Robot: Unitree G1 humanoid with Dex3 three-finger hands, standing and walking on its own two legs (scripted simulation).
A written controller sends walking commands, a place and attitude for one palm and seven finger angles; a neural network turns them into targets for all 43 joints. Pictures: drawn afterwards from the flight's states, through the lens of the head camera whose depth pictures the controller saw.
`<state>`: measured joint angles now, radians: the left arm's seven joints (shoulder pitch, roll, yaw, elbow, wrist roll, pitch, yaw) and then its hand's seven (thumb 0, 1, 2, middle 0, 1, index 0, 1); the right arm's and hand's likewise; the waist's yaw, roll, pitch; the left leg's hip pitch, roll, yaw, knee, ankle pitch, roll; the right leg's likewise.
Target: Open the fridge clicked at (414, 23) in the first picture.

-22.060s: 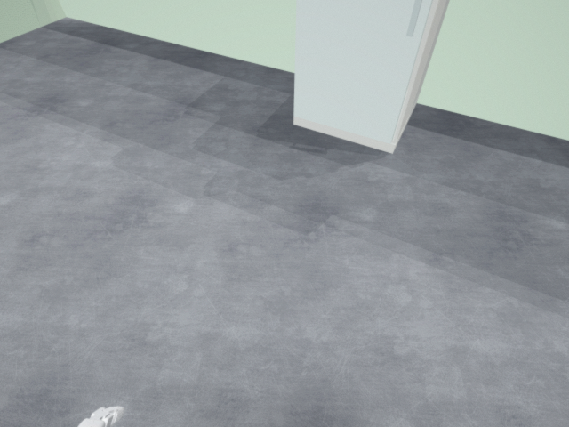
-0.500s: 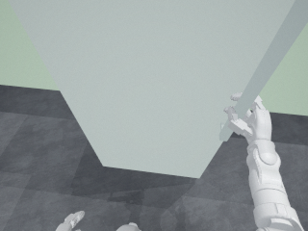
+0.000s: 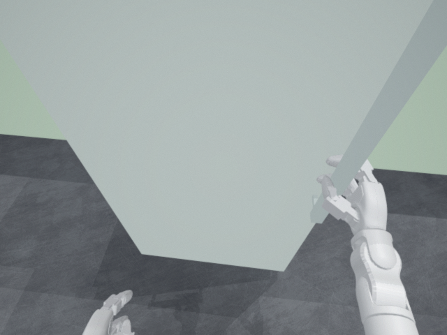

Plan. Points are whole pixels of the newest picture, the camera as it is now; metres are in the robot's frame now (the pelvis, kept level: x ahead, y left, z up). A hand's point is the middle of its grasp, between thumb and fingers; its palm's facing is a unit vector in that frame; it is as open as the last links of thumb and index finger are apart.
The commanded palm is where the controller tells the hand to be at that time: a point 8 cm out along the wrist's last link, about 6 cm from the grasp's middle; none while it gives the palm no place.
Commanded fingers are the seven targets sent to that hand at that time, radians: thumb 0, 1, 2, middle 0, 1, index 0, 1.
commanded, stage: pull the door a little, standing still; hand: right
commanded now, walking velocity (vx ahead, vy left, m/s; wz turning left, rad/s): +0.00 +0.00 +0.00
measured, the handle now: (355, 141) +0.41 -0.16 +0.15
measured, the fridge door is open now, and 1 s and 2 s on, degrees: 1 24 52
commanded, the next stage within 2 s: walk backward, drawing the door open in 0.08 s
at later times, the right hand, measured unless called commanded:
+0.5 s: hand (322, 261) +0.24 -0.11 +0.08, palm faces +0.02 +0.99 -0.14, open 6.0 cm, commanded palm +0.21 -0.16 +0.07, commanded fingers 0.00 -0.90 -0.90 0.45 1.40 0.45 1.40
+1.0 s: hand (291, 332) +0.15 -0.06 +0.07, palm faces +0.18 +0.98 -0.12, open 6.2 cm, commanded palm +0.11 -0.10 +0.07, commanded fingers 0.00 -0.90 -0.90 0.45 1.40 0.45 1.40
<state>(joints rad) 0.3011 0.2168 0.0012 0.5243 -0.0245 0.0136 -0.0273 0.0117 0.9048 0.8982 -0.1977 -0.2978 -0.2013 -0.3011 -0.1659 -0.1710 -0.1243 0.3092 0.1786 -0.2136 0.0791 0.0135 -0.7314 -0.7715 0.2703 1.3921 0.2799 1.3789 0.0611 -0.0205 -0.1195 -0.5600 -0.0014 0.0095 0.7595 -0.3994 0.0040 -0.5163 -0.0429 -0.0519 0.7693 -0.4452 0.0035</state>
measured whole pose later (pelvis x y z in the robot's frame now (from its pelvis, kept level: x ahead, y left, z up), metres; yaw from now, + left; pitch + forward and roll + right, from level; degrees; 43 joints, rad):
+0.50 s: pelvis +0.02 +0.00 +0.04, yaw -1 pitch +3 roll +0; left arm 0.18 0.19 -0.04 0.48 0.01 0.07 0.06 0.01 0.90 0.90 -0.20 -0.30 -0.20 -0.30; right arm 0.37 -0.09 0.13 -0.08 0.03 -0.09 -0.07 0.00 -0.64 -0.79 0.33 1.29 0.38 1.39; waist 0.01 -0.09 -0.02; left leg -0.23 0.03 0.06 0.51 -0.23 0.01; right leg -0.26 -0.01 -0.03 0.63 -0.22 0.01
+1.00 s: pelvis -0.09 +0.08 +0.02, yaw -11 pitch -1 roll -1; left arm 0.22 0.15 -0.01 0.65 0.02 0.01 0.08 0.01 0.90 0.90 -0.20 -0.30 -0.20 -0.30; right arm 0.24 -0.10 0.12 -0.03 0.00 -0.05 -0.12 0.00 -0.66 -0.77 0.37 1.29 0.33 1.40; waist 0.06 -0.01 -0.01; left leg -0.33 -0.04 0.13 0.48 -0.13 0.11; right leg -0.47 -0.02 0.03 0.74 -0.35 0.03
